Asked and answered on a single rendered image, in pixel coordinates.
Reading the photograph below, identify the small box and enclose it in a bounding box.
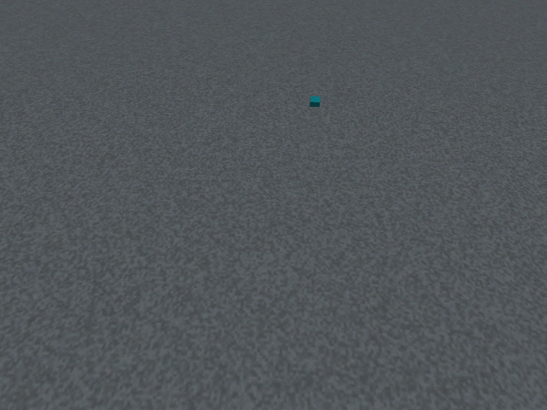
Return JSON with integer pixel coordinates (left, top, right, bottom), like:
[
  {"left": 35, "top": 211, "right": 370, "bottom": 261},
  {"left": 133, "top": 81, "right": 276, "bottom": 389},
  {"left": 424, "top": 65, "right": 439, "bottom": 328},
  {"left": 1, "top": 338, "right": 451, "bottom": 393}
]
[{"left": 309, "top": 96, "right": 321, "bottom": 107}]

